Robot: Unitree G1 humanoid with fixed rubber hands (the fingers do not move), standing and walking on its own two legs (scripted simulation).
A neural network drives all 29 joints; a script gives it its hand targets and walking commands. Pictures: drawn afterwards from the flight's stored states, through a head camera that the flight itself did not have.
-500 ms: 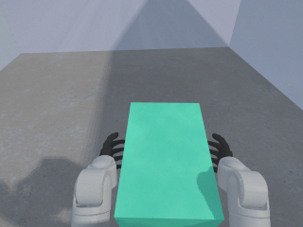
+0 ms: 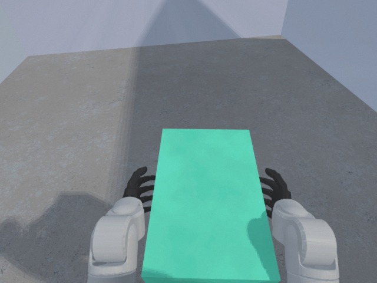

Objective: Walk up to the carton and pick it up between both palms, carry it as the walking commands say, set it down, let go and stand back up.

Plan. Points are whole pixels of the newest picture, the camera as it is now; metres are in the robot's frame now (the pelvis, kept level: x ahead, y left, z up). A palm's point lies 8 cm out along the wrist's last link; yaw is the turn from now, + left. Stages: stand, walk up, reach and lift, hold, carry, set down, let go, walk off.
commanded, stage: carry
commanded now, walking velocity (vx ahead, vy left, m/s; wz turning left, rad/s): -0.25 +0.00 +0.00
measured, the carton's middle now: (204, 217) +0.27 +0.00 +0.02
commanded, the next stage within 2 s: none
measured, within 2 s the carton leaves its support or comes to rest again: neither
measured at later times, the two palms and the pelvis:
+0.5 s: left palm out of the picture +0.05 +0.13 +0.09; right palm out of the picture +0.05 -0.14 +0.07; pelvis -0.20 +0.00 +0.00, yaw -1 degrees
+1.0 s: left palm out of the picture -0.14 +0.16 +0.09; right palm out of the picture -0.13 -0.12 +0.08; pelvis -0.39 +0.02 +0.00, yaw -1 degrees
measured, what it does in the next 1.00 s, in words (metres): walks backwards: left foot, then right foot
